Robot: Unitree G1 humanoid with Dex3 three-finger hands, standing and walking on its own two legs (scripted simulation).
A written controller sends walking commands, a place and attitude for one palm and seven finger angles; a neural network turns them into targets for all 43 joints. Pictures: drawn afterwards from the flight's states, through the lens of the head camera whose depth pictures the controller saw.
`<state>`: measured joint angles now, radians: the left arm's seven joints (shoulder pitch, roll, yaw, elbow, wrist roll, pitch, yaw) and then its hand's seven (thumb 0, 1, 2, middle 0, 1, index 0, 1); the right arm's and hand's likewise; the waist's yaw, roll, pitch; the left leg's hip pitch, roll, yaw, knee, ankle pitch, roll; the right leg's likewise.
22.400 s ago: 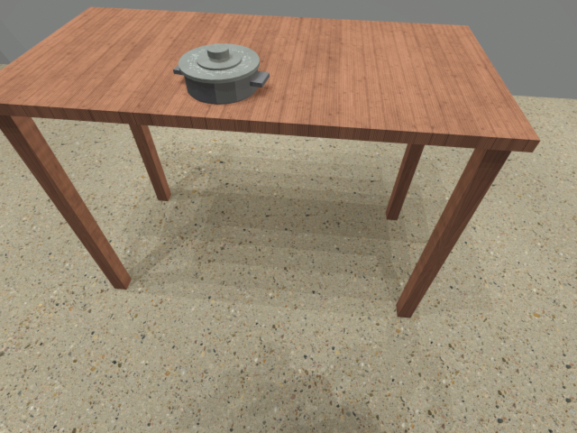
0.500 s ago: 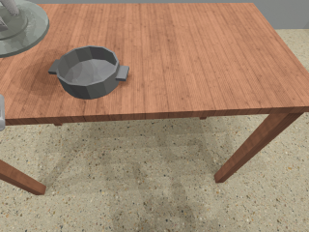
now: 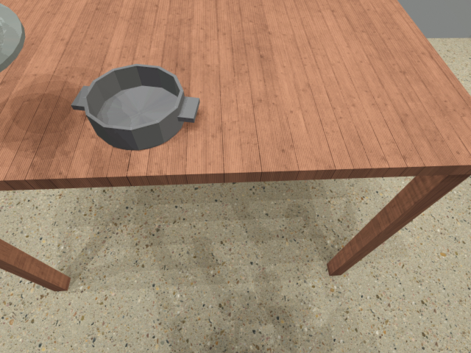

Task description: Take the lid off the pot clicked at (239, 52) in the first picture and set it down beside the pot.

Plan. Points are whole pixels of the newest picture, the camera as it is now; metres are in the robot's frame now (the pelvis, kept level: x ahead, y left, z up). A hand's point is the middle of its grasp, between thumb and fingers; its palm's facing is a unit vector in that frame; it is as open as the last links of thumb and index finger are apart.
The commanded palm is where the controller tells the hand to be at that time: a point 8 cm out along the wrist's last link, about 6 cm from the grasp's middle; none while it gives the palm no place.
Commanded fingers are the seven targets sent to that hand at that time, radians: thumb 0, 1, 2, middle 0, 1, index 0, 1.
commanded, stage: move the lid sideways beside the pot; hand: left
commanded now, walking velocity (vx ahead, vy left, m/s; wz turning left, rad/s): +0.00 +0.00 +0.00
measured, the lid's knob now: out of the picture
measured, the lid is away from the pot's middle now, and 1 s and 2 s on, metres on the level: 0.21 0.20 0.24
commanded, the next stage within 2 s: lower the lid onto the table in 0.80 s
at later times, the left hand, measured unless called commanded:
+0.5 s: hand out of the picture +0.46 +0.37 +0.29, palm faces -0.19 -0.23 -0.95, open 7.5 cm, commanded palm +0.50 +0.36 +0.37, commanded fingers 0.00 0.67 1.00 -0.74 -1.15 -0.79 -1.10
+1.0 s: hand out of the picture +0.48 +0.33 +0.29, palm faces -0.20 -0.28 -0.94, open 7.5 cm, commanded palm +0.51 +0.35 +0.36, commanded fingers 0.00 0.67 1.00 -0.74 -1.15 -0.79 -1.10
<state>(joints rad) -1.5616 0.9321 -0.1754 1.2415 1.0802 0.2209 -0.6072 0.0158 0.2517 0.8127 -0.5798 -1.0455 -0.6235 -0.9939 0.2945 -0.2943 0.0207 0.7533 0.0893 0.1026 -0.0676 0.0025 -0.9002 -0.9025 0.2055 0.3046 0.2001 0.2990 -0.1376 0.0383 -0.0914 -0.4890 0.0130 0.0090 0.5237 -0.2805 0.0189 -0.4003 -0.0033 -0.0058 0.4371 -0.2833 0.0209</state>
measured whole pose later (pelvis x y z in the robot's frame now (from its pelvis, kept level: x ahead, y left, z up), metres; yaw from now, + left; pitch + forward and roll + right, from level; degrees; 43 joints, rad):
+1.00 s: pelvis +0.00 +0.00 +0.00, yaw +0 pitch +14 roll -2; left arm -1.66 0.97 -0.16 1.37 1.09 0.26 -0.60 0.02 0.25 0.81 -0.58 -1.05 -0.62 -1.00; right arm 0.30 -0.30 0.04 0.76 0.10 0.08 -0.08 0.00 -0.90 -0.90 0.21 0.30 0.20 0.30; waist -0.17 0.05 -0.08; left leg -0.50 0.02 0.01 0.53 -0.29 0.02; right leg -0.41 0.00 0.00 0.44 -0.28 0.02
